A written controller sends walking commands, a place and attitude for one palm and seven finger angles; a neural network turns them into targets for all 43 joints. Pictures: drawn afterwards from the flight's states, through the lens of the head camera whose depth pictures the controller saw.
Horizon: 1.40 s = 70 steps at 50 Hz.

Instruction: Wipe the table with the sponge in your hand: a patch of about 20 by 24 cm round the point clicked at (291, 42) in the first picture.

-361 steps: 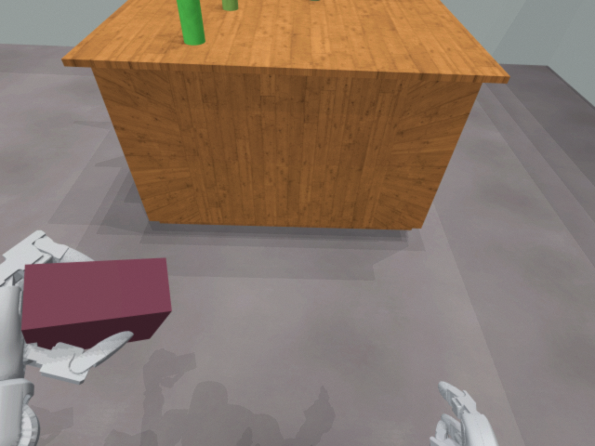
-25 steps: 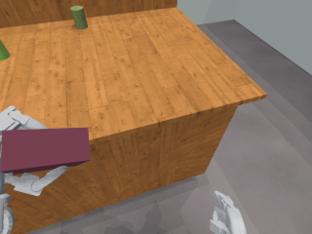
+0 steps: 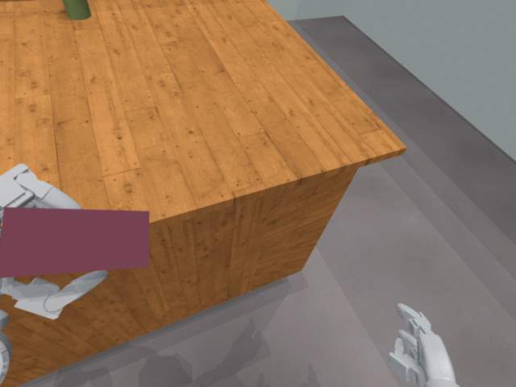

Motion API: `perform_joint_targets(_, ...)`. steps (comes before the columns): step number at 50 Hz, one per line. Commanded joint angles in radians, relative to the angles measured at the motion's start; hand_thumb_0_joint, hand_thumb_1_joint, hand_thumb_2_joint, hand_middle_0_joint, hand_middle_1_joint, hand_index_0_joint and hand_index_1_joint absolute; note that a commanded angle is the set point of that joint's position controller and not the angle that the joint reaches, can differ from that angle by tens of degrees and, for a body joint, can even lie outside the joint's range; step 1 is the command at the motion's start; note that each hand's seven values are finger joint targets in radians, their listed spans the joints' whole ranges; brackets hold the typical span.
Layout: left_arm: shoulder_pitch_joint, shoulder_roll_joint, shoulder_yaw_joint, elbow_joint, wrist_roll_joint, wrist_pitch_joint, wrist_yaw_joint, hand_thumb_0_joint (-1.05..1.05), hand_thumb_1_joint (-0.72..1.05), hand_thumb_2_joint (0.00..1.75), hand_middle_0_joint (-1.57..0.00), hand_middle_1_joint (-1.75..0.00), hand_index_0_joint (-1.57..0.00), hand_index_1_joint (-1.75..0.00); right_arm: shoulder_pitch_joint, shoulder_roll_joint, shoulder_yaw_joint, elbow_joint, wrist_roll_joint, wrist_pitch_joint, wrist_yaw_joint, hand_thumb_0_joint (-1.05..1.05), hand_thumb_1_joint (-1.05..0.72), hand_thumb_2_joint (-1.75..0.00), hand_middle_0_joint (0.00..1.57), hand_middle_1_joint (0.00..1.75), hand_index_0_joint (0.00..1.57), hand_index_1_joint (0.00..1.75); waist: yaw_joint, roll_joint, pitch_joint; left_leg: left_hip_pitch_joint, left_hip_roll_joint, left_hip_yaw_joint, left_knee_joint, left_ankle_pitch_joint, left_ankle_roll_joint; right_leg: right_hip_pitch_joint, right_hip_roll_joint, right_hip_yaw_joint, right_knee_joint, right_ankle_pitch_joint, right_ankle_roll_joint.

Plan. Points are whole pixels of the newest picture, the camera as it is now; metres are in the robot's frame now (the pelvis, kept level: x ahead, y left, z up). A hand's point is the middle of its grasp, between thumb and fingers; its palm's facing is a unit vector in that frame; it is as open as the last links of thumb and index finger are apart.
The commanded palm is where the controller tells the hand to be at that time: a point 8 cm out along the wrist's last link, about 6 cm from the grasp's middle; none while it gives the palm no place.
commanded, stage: come to a stop and stand still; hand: left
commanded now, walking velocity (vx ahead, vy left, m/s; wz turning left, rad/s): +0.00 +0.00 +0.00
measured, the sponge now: (96, 244) +0.24 +0.20 +0.15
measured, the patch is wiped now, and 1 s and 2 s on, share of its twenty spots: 0.00 0.00 0.00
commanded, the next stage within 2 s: look again from close up in 0.52 s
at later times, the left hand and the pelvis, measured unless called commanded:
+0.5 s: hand out of the picture +0.21 +0.30 +0.18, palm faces +0.44 -0.84 -0.32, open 9.9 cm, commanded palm +0.15 +0.33 +0.18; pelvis -0.01 +0.04 +0.01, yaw +0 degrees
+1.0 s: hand out of the picture +0.20 +0.29 +0.16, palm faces +0.42 -0.84 -0.33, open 9.9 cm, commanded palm +0.15 +0.32 +0.18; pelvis -0.01 +0.04 +0.01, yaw +1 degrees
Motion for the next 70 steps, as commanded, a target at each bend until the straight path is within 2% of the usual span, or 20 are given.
perform_joint_targets(1,-0.029,0.151,0.192,-0.196,-0.035,-0.063,0.018,0.0,0.1,1.3,-1.2,-1.6,-1.2,-1.6,-0.064,-0.092,-0.007,-0.151,-0.003,-0.051,0.01,0.0,-0.9,-0.9,0.2,0.3,0.2,0.3,0.036,0.26,-0.255,0.034,0.123,-0.157,-0.059,0.368,0.004,0.14,-0.052,0.082,-0.093,0.256,0.008)
perform_joint_targets(4,0.031,0.065,0.106,-0.138,-0.041,-0.038,0.004,0.0,0.1,1.3,-1.2,-1.6,-1.2,-1.6,-0.051,-0.093,-0.005,-0.146,-0.002,-0.059,0.012,0.0,-0.9,-0.9,0.2,0.3,0.2,0.3,0.03,0.168,-0.253,0.057,0.112,-0.142,-0.076,0.304,-0.005,0.128,-0.055,0.102,-0.121,0.301,0.014)
perform_joint_targets(6,-0.006,0.058,0.078,-0.119,-0.033,-0.019,0.002,0.0,0.1,1.3,-1.2,-1.6,-1.2,-1.6,-0.044,-0.102,-0.001,-0.135,-0.007,-0.058,0.012,0.0,-0.9,-0.9,0.2,0.3,0.2,0.3,0.029,0.137,-0.244,0.056,0.122,-0.155,-0.114,0.277,-0.01,0.108,-0.038,0.093,-0.128,0.261,0.022)
perform_joint_targets(13,-0.232,0.082,0.042,-0.131,-0.011,0.01,0.011,0.0,0.1,1.3,-1.2,-1.6,-1.2,-1.6,-0.083,-0.085,0.031,-0.133,-0.022,-0.059,-0.012,0.0,-0.9,-0.9,0.2,0.3,0.2,0.3,0.04,0.178,-0.185,0.022,0.119,-0.18,-0.256,0.0,-0.023,0.104,-0.012,0.086,-0.174,0.098,0.025)
perform_joint_targets(14,-0.269,0.113,0.063,-0.173,-0.01,0.01,0.014,0.0,0.1,1.3,-1.2,-1.6,-1.2,-1.6,-0.096,-0.087,0.036,-0.139,-0.026,-0.062,-0.017,0.0,-0.9,-0.9,0.2,0.3,0.2,0.3,0.043,0.218,-0.181,0.033,0.114,-0.178,-0.269,-0.008,-0.031,0.098,-0.007,0.081,-0.17,0.096,0.024)
perform_joint_targets(18,-0.256,0.089,0.052,-0.148,-0.009,0.011,0.017,0.0,0.1,1.3,-1.2,-1.6,-1.2,-1.6,-0.091,-0.07,0.044,-0.139,-0.031,-0.065,-0.017,0.0,-0.9,-0.9,0.2,0.3,0.2,0.3,0.053,0.216,-0.188,0.001,0.115,-0.193,-0.308,-0.098,-0.038,0.146,0.002,0.077,-0.182,0.081,0.023)
perform_joint_targets(23,-0.164,0.06,0.046,-0.104,-0.011,0.014,0.012,0.0,0.1,1.3,-1.2,-1.6,-1.2,-1.6,-0.081,-0.072,0.039,-0.136,-0.032,-0.06,-0.01,0.0,-0.9,-0.9,0.2,0.3,0.2,0.3,0.051,0.215,-0.211,0.025,0.104,-0.184,-0.309,-0.055,-0.062,0.15,0.009,0.074,-0.199,0.103,0.02)
perform_joint_targets(29,-0.108,0.069,0.056,-0.074,-0.019,0.022,0.006,0.0,0.1,1.3,-1.2,-1.6,-1.2,-1.6,-0.086,-0.082,0.032,-0.139,-0.027,-0.043,-0.011,0.0,-0.9,-0.9,0.2,0.3,0.2,0.3,0.046,0.174,-0.216,0.07,0.077,-0.146,-0.265,0.142,-0.097,0.128,0.008,0.062,-0.21,0.171,0.021)
perform_joint_targets(35,-0.136,0.092,0.069,-0.113,-0.022,0.015,0.012,0.0,0.1,1.3,-1.2,-1.6,-1.2,-1.6,-0.087,-0.085,0.029,-0.142,-0.023,-0.033,-0.02,0.0,-0.9,-0.9,0.2,0.3,0.2,0.3,0.049,0.178,-0.237,0.069,0.068,-0.144,-0.234,0.203,-0.086,0.158,-0.002,0.062,-0.206,0.208,0.023)
perform_joint_targets(49,-0.099,0.077,0.064,-0.052,-0.026,0.021,0.017,0.0,0.1,1.3,-1.2,-1.6,-1.2,-1.6,-0.082,-0.09,0.022,-0.137,-0.019,-0.025,-0.025,0.0,-0.9,-0.9,0.2,0.3,0.2,0.3,0.044,0.159,-0.181,0.05,0.054,-0.13,-0.243,0.054,-0.055,0.1,-0.007,0.088,-0.269,0.142,0.027)
perform_joint_targets(56,-0.132,0.07,0.041,-0.063,-0.02,0.024,0.019,0.0,0.1,1.3,-1.2,-1.6,-1.2,-1.6,-0.081,-0.089,0.014,-0.142,-0.024,-0.018,-0.029,0.0,-0.9,-0.9,0.2,0.3,0.2,0.3,0.034,0.131,-0.154,-0.064,0.045,-0.147,-0.179,-0.248,0.0,0.075,-0.056,0.147,-0.263,-0.167,-0.006)
perform_joint_targets(59,-0.154,0.103,0.065,-0.092,-0.019,0.022,0.024,0.0,0.1,1.3,-1.2,-1.6,-1.2,-1.6,-0.079,-0.094,0.01,-0.134,-0.026,-0.021,-0.027,0.0,-0.9,-0.9,0.2,0.3,0.2,0.3,0.031,0.094,-0.142,-0.078,0.021,-0.123,-0.047,-0.188,0.001,0.031,-0.113,0.227,-0.278,-0.239,-0.043)
perform_joint_targets(61,-0.164,0.096,0.058,-0.103,-0.022,0.013,0.027,0.0,0.1,1.3,-1.2,-1.6,-1.2,-1.6,-0.067,-0.09,0.012,-0.124,-0.02,-0.021,-0.025,0.0,-0.9,-0.9,0.2,0.3,0.2,0.3,0.031,0.065,-0.163,-0.111,0.018,-0.114,0.046,-0.097,0.001,0.082,-0.162,0.264,-0.232,-0.174,-0.073)
perform_joint_targets(64,-0.171,0.109,0.071,-0.116,-0.026,0.007,0.031,0.0,0.1,1.3,-1.2,-1.6,-1.2,-1.6,-0.066,-0.102,0.006,-0.115,-0.011,-0.021,-0.021,0.0,-0.9,-0.9,0.2,0.3,0.2,0.3,0.026,0.1,-0.168,-0.081,0.025,-0.104,0.071,-0.022,-0.004,0.071,-0.177,0.239,-0.123,-0.062,-0.086)
perform_joint_targets(65,-0.183,0.1,0.063,-0.138,-0.027,0.001,0.03,0.0,0.1,1.3,-1.2,-1.6,-1.2,-1.6,-0.058,-0.099,0.007,-0.113,-0.008,-0.02,-0.019,0.0,-0.9,-0.9,0.2,0.3,0.2,0.3,0.019,0.16,-0.165,-0.044,0.045,-0.145,0.004,0.015,0.003,0.044,-0.14,0.18,-0.041,-0.011,-0.069)
perform_joint_targets(66,-0.179,0.106,0.074,-0.162,-0.028,-0.008,0.029,0.0,0.1,1.3,-1.2,-1.6,-1.2,-1.6,-0.051,-0.109,0.005,-0.113,-0.007,-0.023,-0.019,0.0,-0.9,-0.9,0.2,0.3,0.2,0.3,0.011,0.263,-0.182,0.062,0.096,-0.252,-0.087,0.118,0.019,-0.039,-0.05,0.087,0.105,0.047,-0.025)
perform_joint_targets(67,-0.179,0.116,0.082,-0.192,-0.029,-0.016,0.028,0.0,0.1,1.3,-1.2,-1.6,-1.2,-1.6,-0.043,-0.114,0.003,-0.115,-0.004,-0.03,-0.018,0.0,-0.9,-0.9,0.2,0.3,0.2,0.3,0.006,0.376,-0.192,0.195,0.177,-0.415,-0.174,0.263,0.03,-0.184,0.027,0.012,0.262,0.011,0.02)
perform_joint_targets(68,-0.178,0.123,0.079,-0.211,-0.028,-0.024,0.024,0.0,0.1,1.3,-1.2,-1.6,-1.2,-1.6,-0.034,-0.093,0.003,-0.111,-0.016,-0.039,-0.011,0.0,-0.9,-0.9,0.2,0.3,0.2,0.3,-0.006,0.413,-0.201,0.361,0.247,-0.536,-0.231,0.449,0.053,-0.366,0.046,0.037,0.42,-0.225,0.026)
perform_joint_targets(69,-0.187,0.149,0.098,-0.225,-0.021,-0.025,0.023,0.0,0.1,1.3,-1.2,-1.6,-1.2,-1.6,-0.04,-0.08,0.006,-0.105,-0.025,-0.05,-0.004,0.0,-0.9,-0.9,0.2,0.3,0.2,0.3,-0.007,0.392,-0.198,0.448,0.282,-0.575,-0.225,0.575,0.054,-0.466,0.033,0.073,0.558,-0.273,0.018)
perform_joint_targets(70,-0.172,0.125,0.08,-0.216,-0.015,-0.025,0.021,0.0,0.1,1.3,-1.2,-1.6,-1.2,-1.6,-0.035,-0.076,0.003,-0.098,-0.029,-0.048,0.002,0.0,-0.9,-0.9,0.2,0.3,0.2,0.3,-0.007,0.262,-0.195,0.431,0.284,-0.531,-0.197,0.614,0.058,-0.478,0.018,0.091,0.62,-0.229,0.008)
